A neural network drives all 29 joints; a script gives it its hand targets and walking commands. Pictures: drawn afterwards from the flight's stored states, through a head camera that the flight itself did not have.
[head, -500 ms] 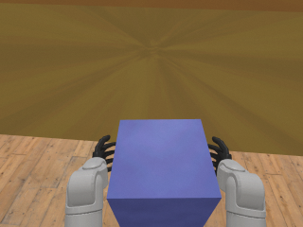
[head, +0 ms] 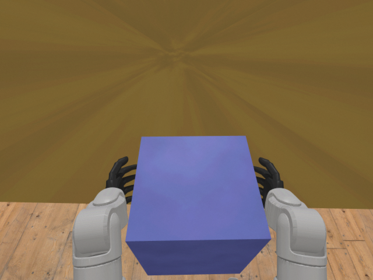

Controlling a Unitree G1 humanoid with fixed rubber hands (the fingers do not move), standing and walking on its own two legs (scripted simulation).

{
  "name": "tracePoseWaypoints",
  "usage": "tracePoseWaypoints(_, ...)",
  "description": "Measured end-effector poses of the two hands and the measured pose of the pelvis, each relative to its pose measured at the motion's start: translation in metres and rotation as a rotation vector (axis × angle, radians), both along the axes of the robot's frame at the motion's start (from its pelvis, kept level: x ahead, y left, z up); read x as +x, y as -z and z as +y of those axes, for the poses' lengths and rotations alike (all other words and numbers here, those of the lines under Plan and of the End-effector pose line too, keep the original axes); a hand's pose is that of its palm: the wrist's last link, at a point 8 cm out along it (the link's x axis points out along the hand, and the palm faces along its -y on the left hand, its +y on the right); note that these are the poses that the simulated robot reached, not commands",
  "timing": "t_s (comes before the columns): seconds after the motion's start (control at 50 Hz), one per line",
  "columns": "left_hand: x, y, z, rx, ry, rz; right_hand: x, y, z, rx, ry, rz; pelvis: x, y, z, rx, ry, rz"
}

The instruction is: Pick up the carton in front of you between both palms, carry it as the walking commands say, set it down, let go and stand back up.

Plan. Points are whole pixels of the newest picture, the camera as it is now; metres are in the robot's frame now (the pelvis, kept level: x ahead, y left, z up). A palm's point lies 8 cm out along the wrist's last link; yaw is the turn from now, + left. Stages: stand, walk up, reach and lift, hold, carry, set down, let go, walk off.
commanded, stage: carry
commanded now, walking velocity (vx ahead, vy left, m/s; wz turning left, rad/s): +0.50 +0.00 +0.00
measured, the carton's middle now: (193, 209) +0.28 -0.01 +0.02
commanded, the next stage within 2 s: none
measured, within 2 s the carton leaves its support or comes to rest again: neither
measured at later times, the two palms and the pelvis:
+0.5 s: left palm (136, 89) +0.61 +0.14 +0.09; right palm (237, 87) +0.63 -0.16 +0.09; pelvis +0.35 -0.03 +0.00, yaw +3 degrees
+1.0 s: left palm (133, 11) +1.07 +0.19 +0.15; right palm (207, 11) +1.06 -0.11 +0.15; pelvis +0.66 +0.03 -0.01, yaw +2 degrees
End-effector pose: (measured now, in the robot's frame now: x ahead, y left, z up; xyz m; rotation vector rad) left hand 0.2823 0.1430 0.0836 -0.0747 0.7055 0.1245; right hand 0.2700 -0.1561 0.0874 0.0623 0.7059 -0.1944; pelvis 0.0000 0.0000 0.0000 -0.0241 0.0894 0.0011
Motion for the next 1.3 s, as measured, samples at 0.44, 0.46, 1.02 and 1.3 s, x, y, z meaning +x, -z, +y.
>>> tracePoseWaypoints(0.44, 0.28, 0.002, -0.007, 0.047, -0.121, 0.022, 0.319, 0.013, -0.006, 0.032, -0.137, 0.02, 0.304, -0.001, -0.037, 0.049, -0.061, -0.005)
tracePoseWaypoints(0.46, 0.295, -0.003, -0.006, 0.046, -0.118, 0.006, 0.333, 0.009, -0.005, 0.033, -0.132, 0.004, 0.317, -0.001, -0.035, 0.05, -0.058, -0.004)
tracePoseWaypoints(1.02, 0.801, -0.067, 0.048, 0.027, -0.015, -0.026, 0.81, -0.064, 0.047, -0.033, -0.063, -0.025, 0.68, 0.011, 0.029, 0.007, -0.041, 0.024)
tracePoseWaypoints(1.3, 0.968, -0.045, 0.065, 0.046, -0.139, 0.011, 1.019, -0.043, 0.066, 0.038, -0.146, 0.01, 0.871, -0.007, 0.011, 0.024, -0.048, 0.021)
